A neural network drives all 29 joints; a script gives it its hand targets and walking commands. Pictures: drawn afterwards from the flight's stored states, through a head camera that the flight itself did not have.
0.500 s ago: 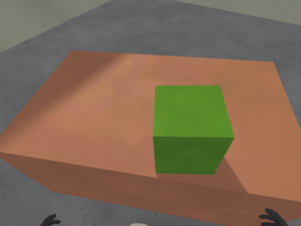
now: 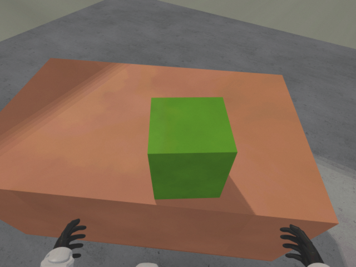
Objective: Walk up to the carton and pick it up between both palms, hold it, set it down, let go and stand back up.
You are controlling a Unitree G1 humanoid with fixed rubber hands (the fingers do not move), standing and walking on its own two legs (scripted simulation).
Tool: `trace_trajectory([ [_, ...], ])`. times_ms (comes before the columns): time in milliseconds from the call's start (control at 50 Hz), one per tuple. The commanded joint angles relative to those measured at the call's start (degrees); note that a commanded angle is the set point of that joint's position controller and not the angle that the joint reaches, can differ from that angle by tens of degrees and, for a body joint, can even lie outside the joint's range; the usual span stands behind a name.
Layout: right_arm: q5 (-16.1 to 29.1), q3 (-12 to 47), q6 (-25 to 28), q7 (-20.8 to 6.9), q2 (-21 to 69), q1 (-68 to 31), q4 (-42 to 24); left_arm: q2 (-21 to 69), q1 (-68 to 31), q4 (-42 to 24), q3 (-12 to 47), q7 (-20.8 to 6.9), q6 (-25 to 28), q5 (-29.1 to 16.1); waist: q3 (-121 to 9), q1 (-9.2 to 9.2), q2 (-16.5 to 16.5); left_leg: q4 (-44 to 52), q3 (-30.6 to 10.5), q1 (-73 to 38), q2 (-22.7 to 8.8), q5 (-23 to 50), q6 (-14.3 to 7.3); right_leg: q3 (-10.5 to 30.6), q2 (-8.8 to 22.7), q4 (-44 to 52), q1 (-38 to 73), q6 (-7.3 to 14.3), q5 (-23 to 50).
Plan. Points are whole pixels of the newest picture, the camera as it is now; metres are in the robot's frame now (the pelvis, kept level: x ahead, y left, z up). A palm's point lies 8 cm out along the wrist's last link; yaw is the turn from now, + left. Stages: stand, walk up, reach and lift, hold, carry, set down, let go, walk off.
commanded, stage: reach and lift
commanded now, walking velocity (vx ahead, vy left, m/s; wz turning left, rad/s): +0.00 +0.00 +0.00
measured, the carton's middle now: (187, 150) +0.44 +0.03 -0.05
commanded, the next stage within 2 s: none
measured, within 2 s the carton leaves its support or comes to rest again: neither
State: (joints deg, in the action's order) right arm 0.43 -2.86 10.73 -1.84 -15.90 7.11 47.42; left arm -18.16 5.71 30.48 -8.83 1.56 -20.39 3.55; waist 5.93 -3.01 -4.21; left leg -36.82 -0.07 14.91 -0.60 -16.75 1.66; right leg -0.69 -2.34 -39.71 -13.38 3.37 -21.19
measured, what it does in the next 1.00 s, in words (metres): shifts its weight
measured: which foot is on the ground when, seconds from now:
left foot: down 0.00-1.00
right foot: down 0.00-1.00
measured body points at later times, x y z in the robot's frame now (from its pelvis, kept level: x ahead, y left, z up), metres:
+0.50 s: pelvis +0.02 +0.00 +0.02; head +0.01 +0.01 +0.47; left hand +0.19 +0.28 -0.05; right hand +0.20 -0.22 -0.05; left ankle +0.04 +0.14 -0.72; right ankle +0.01 -0.08 -0.72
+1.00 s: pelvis +0.05 +0.03 +0.02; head +0.03 +0.04 +0.47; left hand +0.21 +0.26 -0.03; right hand +0.23 -0.18 -0.04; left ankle +0.04 +0.14 -0.72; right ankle +0.01 -0.08 -0.72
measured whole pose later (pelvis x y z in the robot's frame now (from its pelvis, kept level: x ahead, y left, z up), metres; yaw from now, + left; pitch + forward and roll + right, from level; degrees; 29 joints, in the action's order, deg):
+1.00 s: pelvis +0.05 +0.03 +0.02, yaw -1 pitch -4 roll +0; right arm 12.4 3.0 35.5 -4.1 -10.0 10.4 50.2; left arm -9.8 16.5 33.9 0.0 3.2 24.3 -4.6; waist 1.4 -2.8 -0.4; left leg -24.9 1.0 5.9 -0.1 -14.7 -0.1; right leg 0.7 -1.8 -22.6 -2.2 1.4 -16.1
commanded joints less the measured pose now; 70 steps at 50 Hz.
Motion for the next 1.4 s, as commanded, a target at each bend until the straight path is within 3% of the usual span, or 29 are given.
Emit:
trace_trajectory([
  [0, 0.24, -1.76, 1.34, 1.16, -6.07, -2.68, -8.88, -10.36, -7.45, -8.55, -1.98, 0.18, 3.34, -1.6, -5.1, 0.16, 3.11, 7.49, 4.82, -1.44, 1.61, -0.31, -1.7, 5.18, 4.83, 15.4, -1.86, -3.51, 2.08],
  [180, -0.72, -2.13, 1.52, 2.83, -2.85, -0.38, -13.71, -11.12, -6.76, -8.78, -1.13, -0.46, 8.37, -4.31, -2.77, 1.12, 3.55, 11.04, 5.13, -4.02, 2.13, -0.35, -1.76, 4.55, 4.92, 19.07, -1.79, -3.98, -0.7],
  [400, 2.39, 0.5, 6.96, 2.41, -0.63, 0.79, -13.74, -6.46, -1.53, -4.56, -0.33, -0.93, 19.25, -5.34, -4.48, 0.08, 2.99, 15.35, 5.02, -9.66, 2.75, 8.7, -1.49, 2.5, 3.78, 21.81, 2.47, -3.6, 11.5],
  [620, 5.92, 3.05, 15.83, 0.39, 0.96, 0.0, -8.28, -1.94, 2.79, -2.64, 1.6, -0.15, 33.54, -6.26, -6.59, 0.68, 5.75, 14.68, 3.74, -14.1, 2.42, 20.16, 1.06, 2.67, 2.6, 22.28, 3.32, -2.02, 18.82],
  [760, 8.24, 3.45, 21.48, -0.72, 0.38, -0.25, -4.79, 1.04, 5.9, -2.04, 4.01, 0.34, 40.27, -7.21, -7.25, 0.55, 5.72, 13.72, 2.45, -16.43, 1.62, 26.64, 2.18, 2.06, 1.28, 22.63, 3.61, -1.37, 20.37],
  [940, 12.41, 4.05, 27.13, -2.22, -1.5, 0.61, -2.17, 3.75, 8.04, -3.31, 7.62, 1.83, 46.94, -8.27, -6.13, 0.55, 4.76, 12.82, 1.32, -15.17, 1.1, 27.29, 2.36, 1.92, 0.49, 22.5, 2.84, -1.22, 18.68],
  [1140, 17.49, 7.75, 29.05, -3.66, -1.94, -1.22, -3.7, 5.39, 5.49, -3.99, 10.41, 3.38, 50.64, -9.09, -6.13, 0.57, 4.6, 12.19, 0.51, -11.35, 0.99, 20.55, 1.95, 2.07, 1.31, 21.15, 0.91, -1.31, 13.84],
  [1380, 16.68, 7.65, 24.29, -2.46, -2.98, -8.18, -6.46, 5.63, -4.39, -2.19, 9.23, 4.34, 46.45, -10.03, -8.48, 0.09, 4.94, 12.95, 0.79, -11.18, 0.15, 17.36, 2.0, 2.89, 1.36, 20.8, 1.01, -0.87, 12.69],
])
